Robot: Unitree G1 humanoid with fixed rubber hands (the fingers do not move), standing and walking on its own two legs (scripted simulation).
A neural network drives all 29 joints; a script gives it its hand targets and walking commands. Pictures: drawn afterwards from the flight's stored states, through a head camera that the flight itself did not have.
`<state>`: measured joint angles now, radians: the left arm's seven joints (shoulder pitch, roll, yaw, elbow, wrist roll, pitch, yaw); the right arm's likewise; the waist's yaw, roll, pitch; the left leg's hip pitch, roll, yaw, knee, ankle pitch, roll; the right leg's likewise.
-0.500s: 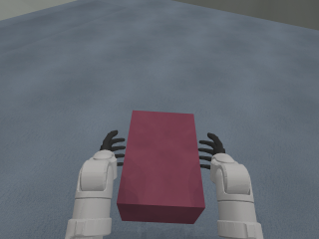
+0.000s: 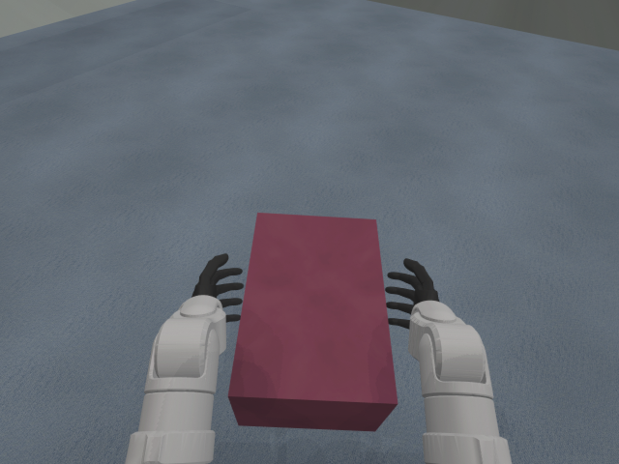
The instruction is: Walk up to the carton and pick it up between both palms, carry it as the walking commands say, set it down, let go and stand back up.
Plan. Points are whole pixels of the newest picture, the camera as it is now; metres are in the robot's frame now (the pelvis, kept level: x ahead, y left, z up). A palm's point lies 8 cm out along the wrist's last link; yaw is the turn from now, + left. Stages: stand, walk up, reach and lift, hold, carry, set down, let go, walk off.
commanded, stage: carry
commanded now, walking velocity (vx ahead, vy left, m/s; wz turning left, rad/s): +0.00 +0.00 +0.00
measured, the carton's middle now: (312, 314) +0.34 +0.00 -0.04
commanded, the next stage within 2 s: hold in 0.42 s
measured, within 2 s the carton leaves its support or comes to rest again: neither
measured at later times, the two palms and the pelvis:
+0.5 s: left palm (212, 318) +0.29 +0.14 +0.04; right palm (422, 320) +0.29 -0.14 +0.04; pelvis +0.00 -0.01 +0.01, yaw -1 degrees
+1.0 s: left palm (209, 301) +0.29 +0.14 +0.07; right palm (431, 309) +0.29 -0.15 +0.07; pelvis -0.01 +0.00 +0.01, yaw -2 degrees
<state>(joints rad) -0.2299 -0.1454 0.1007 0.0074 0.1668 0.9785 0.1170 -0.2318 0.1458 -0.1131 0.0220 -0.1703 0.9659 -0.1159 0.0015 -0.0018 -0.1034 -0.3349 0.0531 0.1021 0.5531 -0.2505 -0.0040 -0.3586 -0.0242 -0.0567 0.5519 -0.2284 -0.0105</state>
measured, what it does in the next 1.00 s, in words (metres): stands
